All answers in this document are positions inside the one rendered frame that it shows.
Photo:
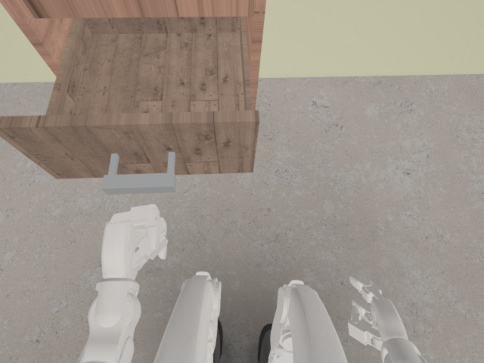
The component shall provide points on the handle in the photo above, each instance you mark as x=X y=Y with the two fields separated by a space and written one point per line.
x=139 y=183

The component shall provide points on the right robot hand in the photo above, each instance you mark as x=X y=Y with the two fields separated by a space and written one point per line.
x=381 y=320

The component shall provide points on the robot right thigh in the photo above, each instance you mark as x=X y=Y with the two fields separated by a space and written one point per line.
x=314 y=337

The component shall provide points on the left robot hand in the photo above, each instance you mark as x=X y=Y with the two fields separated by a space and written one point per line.
x=141 y=227

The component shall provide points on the robot thigh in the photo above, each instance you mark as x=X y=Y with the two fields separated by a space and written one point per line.
x=314 y=337
x=185 y=338

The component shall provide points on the cabinet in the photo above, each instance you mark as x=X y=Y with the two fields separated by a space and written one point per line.
x=46 y=23

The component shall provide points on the robot right forearm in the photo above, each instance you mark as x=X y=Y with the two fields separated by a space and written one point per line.
x=399 y=350

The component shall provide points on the robot left forearm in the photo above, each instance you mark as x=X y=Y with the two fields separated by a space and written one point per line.
x=112 y=319

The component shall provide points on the robot left thigh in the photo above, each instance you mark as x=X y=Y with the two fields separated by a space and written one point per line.
x=185 y=338

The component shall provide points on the drawer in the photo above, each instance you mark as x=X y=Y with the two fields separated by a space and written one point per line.
x=142 y=87

